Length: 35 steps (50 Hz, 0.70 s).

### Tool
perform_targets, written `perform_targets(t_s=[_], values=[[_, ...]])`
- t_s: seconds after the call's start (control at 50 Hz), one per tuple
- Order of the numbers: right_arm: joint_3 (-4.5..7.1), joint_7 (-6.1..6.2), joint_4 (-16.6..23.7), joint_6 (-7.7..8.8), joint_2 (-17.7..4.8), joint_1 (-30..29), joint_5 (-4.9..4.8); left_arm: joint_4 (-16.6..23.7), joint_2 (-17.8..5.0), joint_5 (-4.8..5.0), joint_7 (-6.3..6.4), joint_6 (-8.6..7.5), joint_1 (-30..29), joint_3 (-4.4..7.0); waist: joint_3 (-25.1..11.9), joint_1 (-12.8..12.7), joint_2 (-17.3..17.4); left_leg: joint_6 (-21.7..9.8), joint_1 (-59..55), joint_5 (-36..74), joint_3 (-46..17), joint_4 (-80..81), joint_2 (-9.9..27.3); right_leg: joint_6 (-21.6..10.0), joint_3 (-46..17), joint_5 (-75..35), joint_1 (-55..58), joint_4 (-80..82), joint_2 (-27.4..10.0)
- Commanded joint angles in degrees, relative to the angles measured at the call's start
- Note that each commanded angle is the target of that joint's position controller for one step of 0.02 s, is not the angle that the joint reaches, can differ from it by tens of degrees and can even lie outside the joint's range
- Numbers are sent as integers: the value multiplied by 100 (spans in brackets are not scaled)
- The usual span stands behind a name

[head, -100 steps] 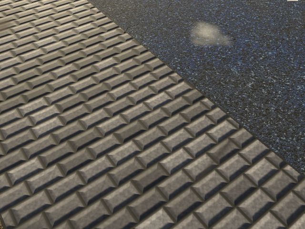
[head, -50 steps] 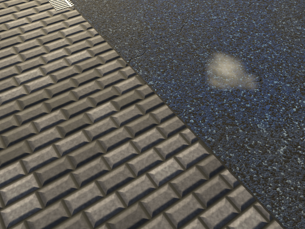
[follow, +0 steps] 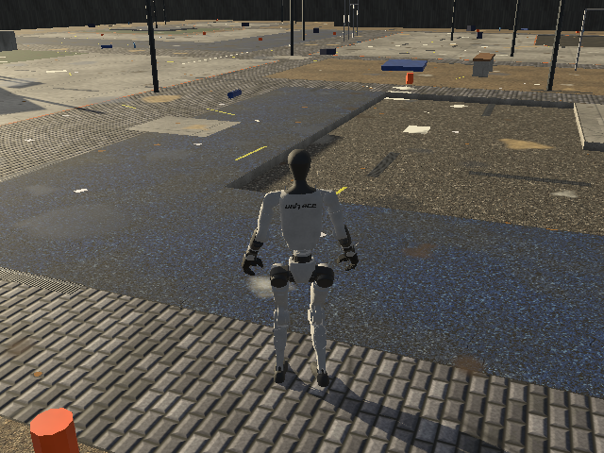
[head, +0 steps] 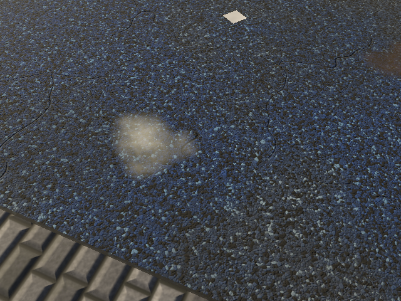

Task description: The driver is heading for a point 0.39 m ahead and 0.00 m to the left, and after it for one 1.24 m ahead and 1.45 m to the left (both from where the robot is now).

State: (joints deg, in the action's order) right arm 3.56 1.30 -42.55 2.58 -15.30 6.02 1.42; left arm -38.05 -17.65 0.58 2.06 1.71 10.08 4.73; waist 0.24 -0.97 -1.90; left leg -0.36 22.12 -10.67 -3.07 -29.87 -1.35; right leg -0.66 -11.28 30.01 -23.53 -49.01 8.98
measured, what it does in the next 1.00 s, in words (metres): steps on the spot: right foot, then left foot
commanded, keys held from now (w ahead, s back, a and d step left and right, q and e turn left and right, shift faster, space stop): e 0.18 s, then no key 0.68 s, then w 0.14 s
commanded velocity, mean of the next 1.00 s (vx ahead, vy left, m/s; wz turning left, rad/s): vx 0.03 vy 0.00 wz -0.24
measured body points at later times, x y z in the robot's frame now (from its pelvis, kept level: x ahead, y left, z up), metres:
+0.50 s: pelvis +0.00 -0.04 +0.01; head +0.02 -0.07 +0.46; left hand +0.21 +0.18 -0.07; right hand +0.06 -0.35 -0.12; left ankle +0.02 +0.11 -0.67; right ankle -0.02 -0.14 -0.73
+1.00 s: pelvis +0.01 -0.03 +0.00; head +0.01 -0.03 +0.45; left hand +0.17 +0.20 -0.12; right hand +0.04 -0.31 -0.13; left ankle +0.01 +0.10 -0.73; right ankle -0.02 -0.14 -0.73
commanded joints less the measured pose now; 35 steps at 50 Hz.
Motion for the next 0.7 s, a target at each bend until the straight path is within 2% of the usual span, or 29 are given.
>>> perform_targets(t_s=[0.02,0.04,0.06,0.08,0.12,0.18,0.26,0.3,0.32,0.34,0.36,0.38,0.4,0.42,0.44,0.46,0.52,0.56,0.6,0.64,0.66,0.68,0.7], values=[[213,43,449,-17,-712,193,-11,265,-984,33,-5,-27,474,302,-825,16,895,-1359,-1913,3221,-1772,692,2113,416,235,296,-1389,-2265,-516],[177,59,504,-64,-620,42,-74,245,-883,48,11,60,433,292,-676,-1,798,-1158,-1739,2791,-1351,729,1834,502,311,16,-1418,-2379,-601],[168,77,518,-107,-651,-47,-83,284,-729,65,-7,117,389,255,-556,-18,842,-1104,-1512,2622,-1063,821,1693,558,444,-229,-1343,-2400,-653],[182,92,523,-149,-711,-59,-54,344,-571,89,-31,142,328,209,-462,-8,920,-1073,-1323,2449,-737,949,1511,581,657,-432,-1212,-2191,-678],[224,132,504,-208,-795,62,-24,513,-379,109,-48,141,80,145,-459,131,1162,-1148,-1465,2288,-464,1078,1489,615,890,-609,-1193,-1602,-759],[296,153,498,-253,-969,126,-51,688,-312,57,-102,123,-136,98,-647,253,1274,-1247,-1603,2212,-270,1093,1723,579,1015,-686,-809,-719,-995],[328,57,435,-258,-1115,146,-169,708,-346,13,-195,124,-66,96,-699,269,1363,-1249,-1374,1864,-199,1037,1833,348,1238,-750,84,447,-945],[310,24,399,-262,-1127,59,-270,615,-327,1,-237,123,171,115,-641,105,1299,-1097,-1243,1521,-155,800,1792,125,1351,-1315,612,1487,-852],[275,15,360,-271,-1045,45,-320,501,-306,-16,-256,112,397,126,-619,-15,1222,-914,-1021,1301,-50,576,1686,-32,1457,-1853,1122,2248,-737],[205,-12,210,-259,-833,355,-307,477,-401,-42,-241,101,481,145,-615,-4,910,-526,-582,729,168,244,1476,-189,1200,-2408,1768,2761,-834],[46,-81,275,-232,-380,515,-43,563,-828,-78,-159,91,537,212,-795,203,-516,88,342,-993,757,-1030,928,-539,-423,-3759,2550,2954,-2122],[47,-51,515,-212,-414,210,1,660,-1008,-227,-166,30,317,191,-620,143,-1437,355,1091,-2586,633,-1811,457,-1560,-1308,-4348,1973,2968,-3112],[163,13,512,-236,-808,-47,-85,624,-805,-302,-196,-84,351,149,-603,-134,-1011,392,983,-2563,221,-2528,575,-1771,-1228,-3713,1545,3124,-2982],[219,27,427,-274,-894,3,-162,539,-658,-293,-210,-176,153,82,-433,4,-880,365,952,-2253,96,-2817,593,-1526,-817,-3350,1384,3151,-2635],[240,62,252,-323,-844,198,-153,520,-619,-223,-205,-223,-109,70,-364,125,-738,378,935,-1930,65,-2861,605,-1258,-494,-3071,1339,3134,-2346],[258,87,164,-371,-860,304,-107,507,-497,-150,-192,-258,-304,20,-296,178,-762,433,858,-1631,33,-2892,612,-1149,-310,-3339,1253,3106,-2245],[194,59,44,-362,-608,523,-135,388,-231,-158,-145,-278,-394,-81,-436,288,-623,527,360,-1149,105,-2535,558,-1110,128,-3981,1227,2970,-1974],[107,39,79,-343,-444,323,-141,302,-238,-150,-138,-257,-329,-76,-437,143,-616,520,101,-1175,167,-1742,549,-1127,136,-3933,1366,2868,-1943],[79,25,114,-339,-463,224,-150,191,-315,-152,-144,-221,-215,-61,-446,32,-608,502,-136,-1346,229,-1175,492,-1240,-71,-3812,1471,2801,-2050],[67,8,40,-326,-477,371,-169,107,-271,-118,-150,-201,-279,-93,-409,110,-566,439,-520,-950,276,-358,439,-1212,-205,-3514,1406,2750,-2039],[42,-7,-34,-303,-434,523,-141,50,-216,-75,-155,-197,-323,-120,-359,249,-478,363,-913,-207,318,426,403,-1068,-155,-3274,1262,2702,-1932],[37,-18,-78,-281,-530,606,-59,-37,-161,-64,-163,-226,-178,-139,-383,262,-298,270,-1374,615,153,759,498,-829,-123,-2938,1068,2690,-1801],[63,-7,-69,-268,-777,694,-8,-91,-98,-138,-177,-268,-46,-160,-449,150,37,140,-1720,1541,-201,695,852,-562,52,-2415,867,2529,-1544]])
